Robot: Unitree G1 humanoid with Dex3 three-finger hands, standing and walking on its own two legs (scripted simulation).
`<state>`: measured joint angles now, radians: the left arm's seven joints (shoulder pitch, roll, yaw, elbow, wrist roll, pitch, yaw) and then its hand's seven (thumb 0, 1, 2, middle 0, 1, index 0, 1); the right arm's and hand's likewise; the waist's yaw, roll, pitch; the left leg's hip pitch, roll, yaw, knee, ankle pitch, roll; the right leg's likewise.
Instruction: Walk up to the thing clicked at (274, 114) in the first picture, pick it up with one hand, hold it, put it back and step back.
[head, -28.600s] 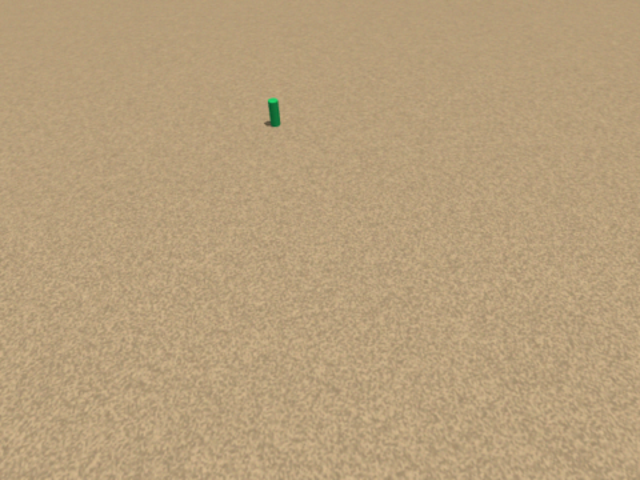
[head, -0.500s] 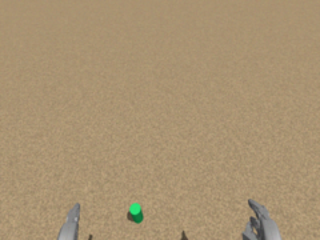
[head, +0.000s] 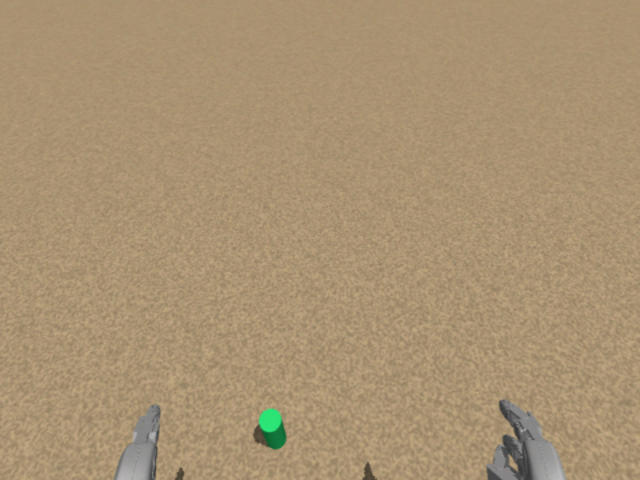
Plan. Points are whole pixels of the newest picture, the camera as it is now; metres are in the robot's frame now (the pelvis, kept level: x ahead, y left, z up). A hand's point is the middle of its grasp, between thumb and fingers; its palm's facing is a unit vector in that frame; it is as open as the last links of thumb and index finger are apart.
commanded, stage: stand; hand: left
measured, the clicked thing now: (273, 429) +0.40 +0.16 -0.65
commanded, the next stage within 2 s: none
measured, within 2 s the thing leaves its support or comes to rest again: neither
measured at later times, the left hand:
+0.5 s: hand out of the picture +0.15 +0.21 -0.09, palm faces -0.01 -0.94 -0.33, open 8.7 cm
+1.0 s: hand out of the picture +0.03 +0.26 -0.11, palm faces +0.02 -0.94 -0.34, open 7.4 cm
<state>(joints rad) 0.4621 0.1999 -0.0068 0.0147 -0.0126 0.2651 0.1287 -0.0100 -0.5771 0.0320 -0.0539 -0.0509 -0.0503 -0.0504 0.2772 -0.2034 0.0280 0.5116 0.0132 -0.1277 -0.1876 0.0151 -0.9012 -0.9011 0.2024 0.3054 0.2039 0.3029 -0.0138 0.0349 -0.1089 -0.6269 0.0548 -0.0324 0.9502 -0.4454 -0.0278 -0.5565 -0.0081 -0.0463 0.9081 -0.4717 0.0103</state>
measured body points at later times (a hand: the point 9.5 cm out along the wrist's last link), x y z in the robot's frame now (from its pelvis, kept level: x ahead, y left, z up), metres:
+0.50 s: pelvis +0.00 +0.00 +0.01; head +0.02 +0.01 +0.46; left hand +0.15 +0.26 -0.07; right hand +0.15 -0.25 -0.09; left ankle +0.02 +0.13 -0.69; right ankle -0.01 -0.13 -0.69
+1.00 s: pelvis -0.01 +0.01 +0.05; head +0.00 +0.01 +0.50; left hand +0.03 +0.31 -0.09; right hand +0.08 -0.26 -0.09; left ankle +0.02 +0.13 -0.69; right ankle -0.01 -0.13 -0.69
